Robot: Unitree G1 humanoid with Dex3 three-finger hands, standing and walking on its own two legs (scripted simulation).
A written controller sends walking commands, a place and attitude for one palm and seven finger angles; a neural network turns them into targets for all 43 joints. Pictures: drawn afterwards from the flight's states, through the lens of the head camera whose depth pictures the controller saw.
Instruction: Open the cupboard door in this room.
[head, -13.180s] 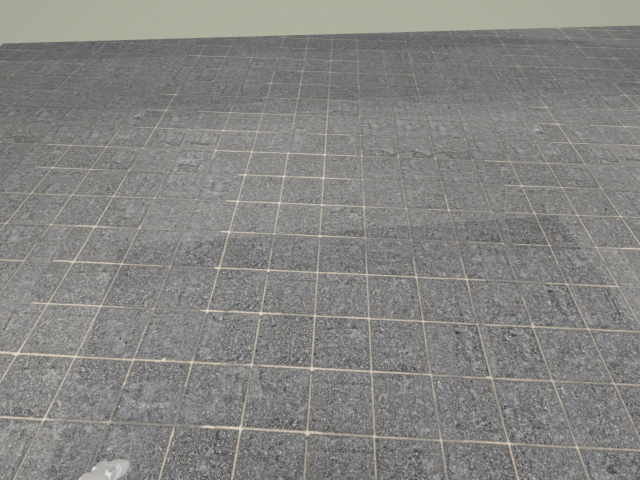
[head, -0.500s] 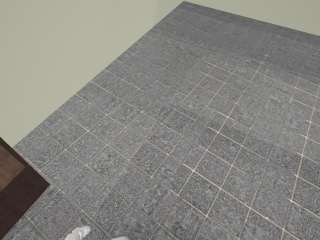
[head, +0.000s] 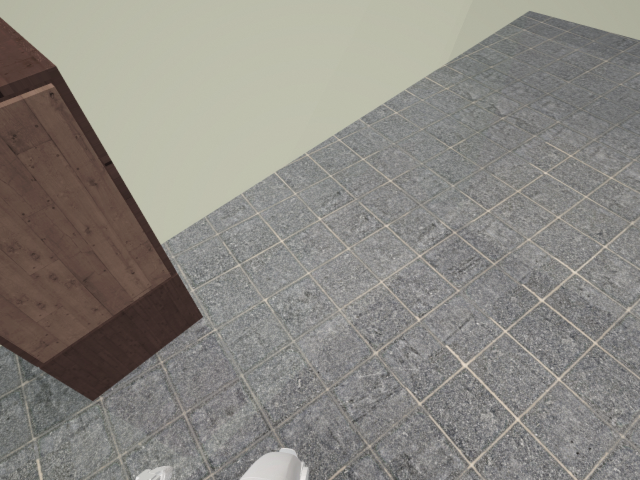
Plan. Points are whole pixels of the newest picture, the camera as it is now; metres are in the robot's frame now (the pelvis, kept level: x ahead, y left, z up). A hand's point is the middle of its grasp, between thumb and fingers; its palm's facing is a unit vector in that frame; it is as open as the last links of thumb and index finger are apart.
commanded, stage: turn to face it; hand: left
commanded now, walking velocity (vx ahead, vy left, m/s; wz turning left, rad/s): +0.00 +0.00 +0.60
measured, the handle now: out of the picture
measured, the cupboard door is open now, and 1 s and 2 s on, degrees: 0 0 0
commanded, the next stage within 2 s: take the last steps up to it in 1.08 s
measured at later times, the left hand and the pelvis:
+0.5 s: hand out of the picture -0.03 +0.27 -0.16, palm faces +0.34 -0.90 -0.26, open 7.4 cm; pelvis -0.03 +0.03 +0.01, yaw +18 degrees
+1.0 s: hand out of the picture -0.08 +0.20 -0.14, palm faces +0.56 -0.78 -0.26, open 7.4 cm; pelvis -0.04 -0.01 +0.01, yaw +36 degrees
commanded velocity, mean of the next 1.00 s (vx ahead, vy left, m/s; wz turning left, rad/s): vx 0.00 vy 0.00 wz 0.53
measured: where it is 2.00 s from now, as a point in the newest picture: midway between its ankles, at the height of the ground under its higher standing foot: outside the picture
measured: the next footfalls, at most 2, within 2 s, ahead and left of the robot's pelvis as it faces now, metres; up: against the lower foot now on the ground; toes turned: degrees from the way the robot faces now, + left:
left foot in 0.30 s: -0.02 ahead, +0.15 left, +0.00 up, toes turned +18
right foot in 0.74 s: +0.07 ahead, -0.09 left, +0.00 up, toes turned +25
